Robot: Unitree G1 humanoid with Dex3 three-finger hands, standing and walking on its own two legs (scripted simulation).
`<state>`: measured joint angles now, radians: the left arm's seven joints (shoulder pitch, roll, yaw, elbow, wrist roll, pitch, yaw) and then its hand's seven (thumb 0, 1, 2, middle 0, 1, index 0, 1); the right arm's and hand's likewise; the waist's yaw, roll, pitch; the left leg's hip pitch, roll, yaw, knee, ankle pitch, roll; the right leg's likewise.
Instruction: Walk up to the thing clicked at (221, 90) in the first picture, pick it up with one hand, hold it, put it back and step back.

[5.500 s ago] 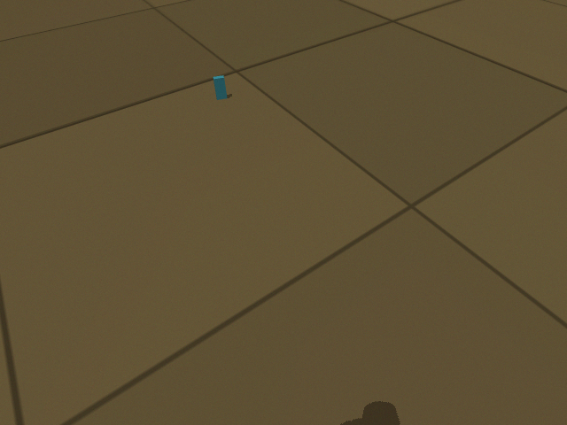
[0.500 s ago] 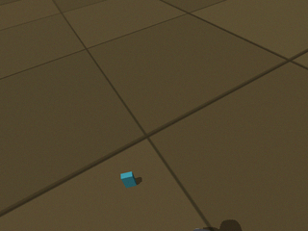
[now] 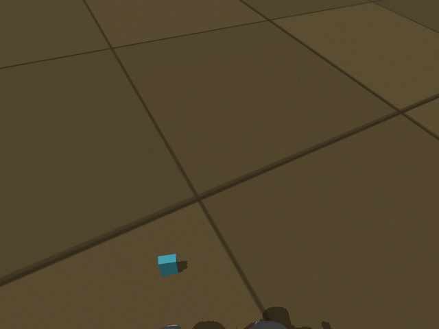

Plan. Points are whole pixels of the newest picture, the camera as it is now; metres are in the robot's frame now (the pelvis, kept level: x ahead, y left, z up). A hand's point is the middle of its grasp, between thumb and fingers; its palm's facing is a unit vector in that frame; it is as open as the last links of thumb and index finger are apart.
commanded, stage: walk up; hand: left
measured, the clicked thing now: (168, 265) +0.46 +0.18 -0.69
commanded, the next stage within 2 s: stand in 1.70 s
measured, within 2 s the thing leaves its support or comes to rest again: neither
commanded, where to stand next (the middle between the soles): +0.10 -0.03 m, yaw -1 degrees
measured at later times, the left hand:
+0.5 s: hand out of the picture +0.11 +0.24 -0.14, palm faces -0.04 -0.93 -0.37, open 7.4 cm
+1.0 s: hand out of the picture +0.16 +0.23 -0.14, palm faces -0.03 -0.94 -0.34, open 7.4 cm
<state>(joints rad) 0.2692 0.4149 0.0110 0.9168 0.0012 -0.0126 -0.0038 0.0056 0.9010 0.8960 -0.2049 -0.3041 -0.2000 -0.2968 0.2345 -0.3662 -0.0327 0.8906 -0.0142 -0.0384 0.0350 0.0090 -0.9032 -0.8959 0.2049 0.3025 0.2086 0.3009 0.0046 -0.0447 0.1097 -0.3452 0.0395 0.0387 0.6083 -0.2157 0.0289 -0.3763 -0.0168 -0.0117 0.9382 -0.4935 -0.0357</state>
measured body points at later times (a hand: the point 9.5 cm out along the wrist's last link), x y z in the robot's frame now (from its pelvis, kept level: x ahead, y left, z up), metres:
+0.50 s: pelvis +0.03 -0.01 +0.01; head +0.04 -0.03 +0.46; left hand +0.11 +0.29 -0.11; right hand +0.10 -0.31 -0.13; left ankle +0.07 +0.11 -0.73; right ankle +0.05 -0.14 -0.73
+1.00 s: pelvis +0.06 -0.02 +0.02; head +0.07 -0.02 +0.47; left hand +0.16 +0.28 -0.11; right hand +0.14 -0.32 -0.11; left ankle +0.07 +0.11 -0.73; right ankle +0.05 -0.14 -0.73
